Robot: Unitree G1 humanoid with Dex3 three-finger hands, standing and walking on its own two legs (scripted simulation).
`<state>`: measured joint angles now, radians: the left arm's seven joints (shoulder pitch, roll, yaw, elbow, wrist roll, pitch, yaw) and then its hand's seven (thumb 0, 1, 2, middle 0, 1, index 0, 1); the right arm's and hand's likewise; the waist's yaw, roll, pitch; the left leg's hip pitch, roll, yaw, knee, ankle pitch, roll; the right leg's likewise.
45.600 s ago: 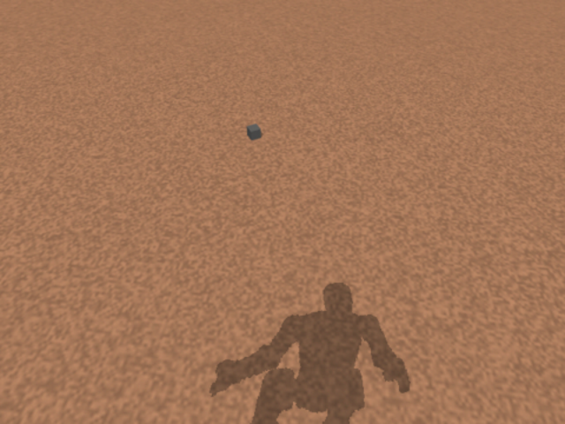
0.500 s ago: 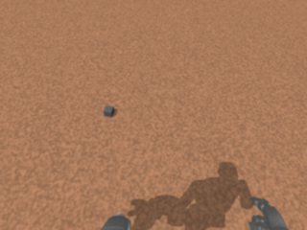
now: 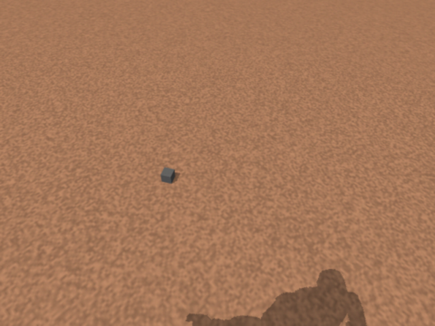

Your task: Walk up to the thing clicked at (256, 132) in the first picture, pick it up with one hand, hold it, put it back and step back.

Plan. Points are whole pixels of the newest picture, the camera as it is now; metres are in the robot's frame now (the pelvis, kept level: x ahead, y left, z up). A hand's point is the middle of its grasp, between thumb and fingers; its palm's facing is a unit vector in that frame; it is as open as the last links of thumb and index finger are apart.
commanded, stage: step back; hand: left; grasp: from above
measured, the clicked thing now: (168, 175) +1.05 +0.25 -0.74
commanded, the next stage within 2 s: stand in 0.62 s
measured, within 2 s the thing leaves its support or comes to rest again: neither
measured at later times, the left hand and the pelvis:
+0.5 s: hand out of the picture +0.14 +0.24 -0.15, palm faces +0.05 -0.92 -0.39, open 7.4 cm; pelvis +0.05 -0.02 -0.01, yaw +3 degrees
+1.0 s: hand out of the picture +0.14 +0.24 -0.14, palm faces +0.00 -0.94 -0.34, open 7.4 cm; pelvis +0.07 -0.01 +0.01, yaw +1 degrees
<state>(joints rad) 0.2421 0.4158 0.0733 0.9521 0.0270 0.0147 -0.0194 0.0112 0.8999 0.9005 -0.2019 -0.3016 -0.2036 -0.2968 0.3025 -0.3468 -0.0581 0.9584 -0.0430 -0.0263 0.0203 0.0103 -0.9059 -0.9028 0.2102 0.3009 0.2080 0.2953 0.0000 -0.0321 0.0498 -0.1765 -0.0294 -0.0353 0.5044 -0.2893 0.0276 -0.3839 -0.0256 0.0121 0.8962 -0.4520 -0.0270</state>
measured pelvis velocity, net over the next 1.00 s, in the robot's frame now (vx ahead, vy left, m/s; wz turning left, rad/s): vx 0.07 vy -0.01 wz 0.02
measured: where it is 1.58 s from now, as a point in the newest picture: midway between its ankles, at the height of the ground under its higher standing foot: outside the picture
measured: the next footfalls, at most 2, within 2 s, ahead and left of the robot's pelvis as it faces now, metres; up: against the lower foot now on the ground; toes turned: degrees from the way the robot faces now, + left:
right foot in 0.16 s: +0.12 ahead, -0.14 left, +0.00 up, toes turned -2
left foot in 0.48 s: +0.11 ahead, +0.12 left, +0.00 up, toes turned +2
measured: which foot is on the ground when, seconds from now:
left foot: down 0.00-0.18, up 0.20-0.46, down 0.48-1.00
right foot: up 0.00-0.14, down 0.16-1.00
